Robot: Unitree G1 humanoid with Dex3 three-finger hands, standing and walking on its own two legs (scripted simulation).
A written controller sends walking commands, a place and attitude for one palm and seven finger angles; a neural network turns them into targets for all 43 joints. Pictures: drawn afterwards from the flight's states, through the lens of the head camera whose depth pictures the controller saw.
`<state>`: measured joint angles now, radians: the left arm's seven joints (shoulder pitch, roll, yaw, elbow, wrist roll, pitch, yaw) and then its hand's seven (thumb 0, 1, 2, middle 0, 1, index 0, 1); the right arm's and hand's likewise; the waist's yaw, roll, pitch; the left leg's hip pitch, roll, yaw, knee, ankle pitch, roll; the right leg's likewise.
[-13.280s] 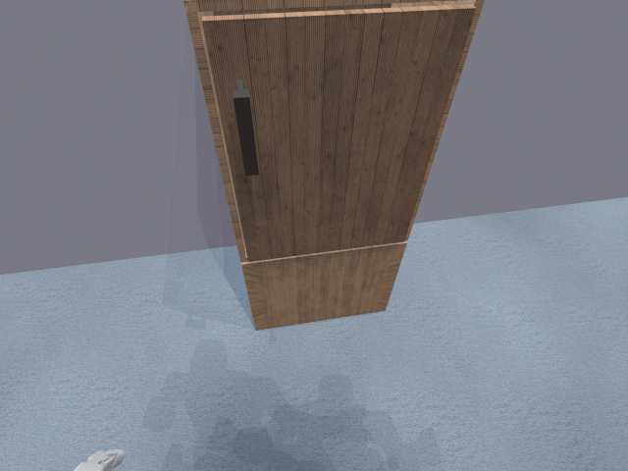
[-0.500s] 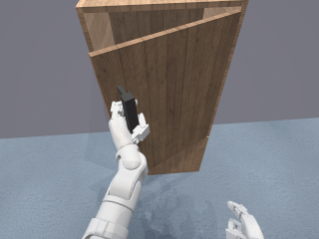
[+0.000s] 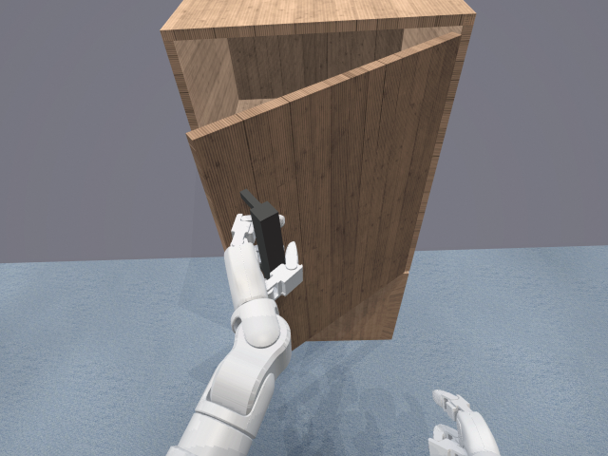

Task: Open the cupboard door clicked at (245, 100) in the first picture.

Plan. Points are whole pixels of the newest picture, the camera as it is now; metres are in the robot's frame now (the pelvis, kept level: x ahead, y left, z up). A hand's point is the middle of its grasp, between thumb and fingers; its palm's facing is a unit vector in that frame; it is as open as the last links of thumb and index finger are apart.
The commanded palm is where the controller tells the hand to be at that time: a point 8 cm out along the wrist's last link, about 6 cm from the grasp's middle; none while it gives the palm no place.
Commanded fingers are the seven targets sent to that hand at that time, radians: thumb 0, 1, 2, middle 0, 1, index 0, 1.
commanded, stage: open thumb and fingers to let go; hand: left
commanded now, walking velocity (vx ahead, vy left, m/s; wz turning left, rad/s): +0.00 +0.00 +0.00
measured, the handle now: (263, 243) +0.37 +0.08 +0.10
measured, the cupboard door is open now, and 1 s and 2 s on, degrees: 36 37 37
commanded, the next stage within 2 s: slide the hand sideways off the handle in 0.68 s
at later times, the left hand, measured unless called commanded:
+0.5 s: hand (284, 269) +0.32 +0.05 +0.10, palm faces +0.33 -0.94 -0.07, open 13.9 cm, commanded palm +0.27 +0.07 +0.10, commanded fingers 0.00 -0.50 0.30 -0.21 -0.65 -0.21 -0.65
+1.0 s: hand (284, 295) +0.29 +0.04 +0.10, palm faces -0.06 -1.00 -0.03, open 16.3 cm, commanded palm +0.26 +0.08 +0.10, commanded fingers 0.00 -0.50 0.30 -0.15 -0.30 -0.15 -0.30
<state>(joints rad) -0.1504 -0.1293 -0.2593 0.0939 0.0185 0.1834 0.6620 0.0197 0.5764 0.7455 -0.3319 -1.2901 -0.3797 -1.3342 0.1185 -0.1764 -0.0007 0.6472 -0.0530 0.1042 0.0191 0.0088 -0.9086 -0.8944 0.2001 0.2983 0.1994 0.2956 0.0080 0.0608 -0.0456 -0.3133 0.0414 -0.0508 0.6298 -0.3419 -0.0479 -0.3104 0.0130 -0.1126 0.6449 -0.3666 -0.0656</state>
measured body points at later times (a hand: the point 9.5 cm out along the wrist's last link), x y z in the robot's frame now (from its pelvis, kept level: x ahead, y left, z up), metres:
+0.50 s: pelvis -0.02 +0.02 -0.01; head -0.01 +0.00 +0.44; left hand +0.30 +0.10 +0.11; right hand +0.16 -0.18 -0.11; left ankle -0.01 +0.16 -0.72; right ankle -0.01 -0.07 -0.72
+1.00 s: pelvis -0.03 +0.03 -0.01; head -0.03 +0.01 +0.44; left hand +0.29 +0.10 +0.10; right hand +0.13 -0.19 -0.11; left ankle -0.01 +0.16 -0.72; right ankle -0.01 -0.07 -0.72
